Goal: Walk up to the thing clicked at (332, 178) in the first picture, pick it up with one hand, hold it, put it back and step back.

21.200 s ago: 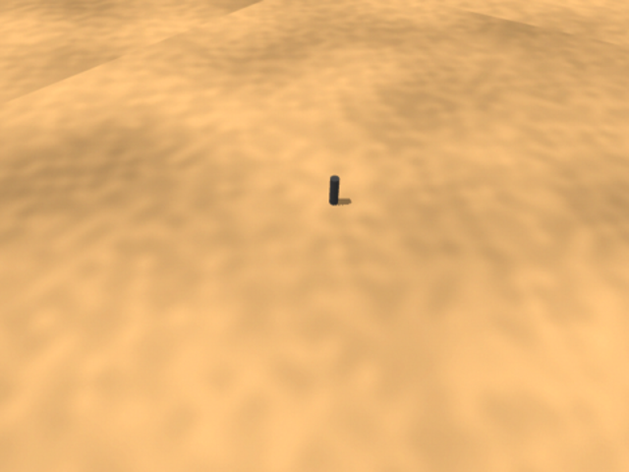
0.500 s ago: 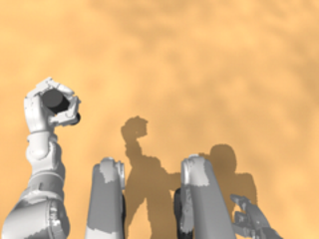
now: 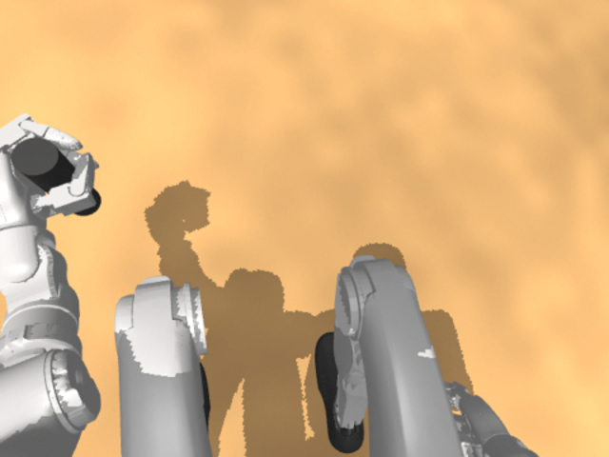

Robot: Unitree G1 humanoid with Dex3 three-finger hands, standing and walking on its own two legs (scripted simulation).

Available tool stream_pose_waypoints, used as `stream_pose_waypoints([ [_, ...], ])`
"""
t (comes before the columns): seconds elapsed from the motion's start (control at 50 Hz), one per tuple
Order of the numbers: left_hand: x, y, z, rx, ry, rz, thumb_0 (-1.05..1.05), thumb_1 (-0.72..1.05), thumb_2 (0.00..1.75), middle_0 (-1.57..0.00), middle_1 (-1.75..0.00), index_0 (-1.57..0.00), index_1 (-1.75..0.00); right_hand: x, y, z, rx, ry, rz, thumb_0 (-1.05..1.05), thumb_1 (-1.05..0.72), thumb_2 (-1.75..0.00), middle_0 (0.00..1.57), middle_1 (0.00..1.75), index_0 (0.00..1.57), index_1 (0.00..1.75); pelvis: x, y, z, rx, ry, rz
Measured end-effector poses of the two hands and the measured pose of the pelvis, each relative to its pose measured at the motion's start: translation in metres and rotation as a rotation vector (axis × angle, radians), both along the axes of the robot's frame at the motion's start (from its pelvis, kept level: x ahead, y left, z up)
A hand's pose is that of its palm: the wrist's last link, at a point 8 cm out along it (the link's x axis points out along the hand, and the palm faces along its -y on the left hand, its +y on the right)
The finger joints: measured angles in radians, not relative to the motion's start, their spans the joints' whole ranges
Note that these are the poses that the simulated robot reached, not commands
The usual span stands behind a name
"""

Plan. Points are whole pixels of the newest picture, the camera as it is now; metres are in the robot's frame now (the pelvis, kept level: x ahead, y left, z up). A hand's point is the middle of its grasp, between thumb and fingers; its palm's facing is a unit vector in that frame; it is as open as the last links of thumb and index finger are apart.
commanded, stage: crouch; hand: left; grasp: from the side
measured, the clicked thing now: (63, 182) +0.45 +0.27 -0.08
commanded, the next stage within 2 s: lower in 0.40 s
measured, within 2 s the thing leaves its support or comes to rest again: rests again in 1.82 s
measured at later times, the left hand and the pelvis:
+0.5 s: hand (84, 186) +0.46 +0.26 -0.12, palm faces +0.25 -0.97 -0.02, open 5.3 cm; pelvis +0.00 +0.01 -0.03, yaw -3 degrees
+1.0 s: hand (100, 199) +0.47 +0.26 -0.18, palm faces +0.27 -0.96 +0.00, open 5.4 cm; pelvis +0.00 +0.01 -0.04, yaw -7 degrees
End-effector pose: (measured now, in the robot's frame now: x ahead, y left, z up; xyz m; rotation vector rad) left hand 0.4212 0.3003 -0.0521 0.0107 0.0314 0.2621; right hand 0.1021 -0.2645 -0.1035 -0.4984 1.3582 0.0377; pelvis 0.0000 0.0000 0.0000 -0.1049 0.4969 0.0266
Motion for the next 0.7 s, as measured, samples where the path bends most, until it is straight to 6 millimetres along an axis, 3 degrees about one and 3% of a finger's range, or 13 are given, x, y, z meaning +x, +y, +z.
stream_pose_waypoints([
  [0.26,0.006,0.004,-0.040,0.003,0.002,-0.015,0.03,0.15,1.15,-0.99,-1.13,-1.02,-1.17,0.001,-0.004,-0.007,-0.049,0.036,0.061,0.00,-0.91,-0.90,0.20,0.30,0.20,0.30,0.001,0.004,-0.020,-0.034,-0.037,-0.019],
  [0.7,0.006,0.006,-0.090,-0.017,0.036,0.015,0.03,0.14,1.15,-0.99,-1.13,-1.02,-1.17,0.013,-0.002,-0.006,-0.096,0.058,0.176,0.00,-0.92,-0.91,0.20,0.30,0.20,0.30,0.001,0.008,-0.036,-0.075,-0.099,-0.043],
])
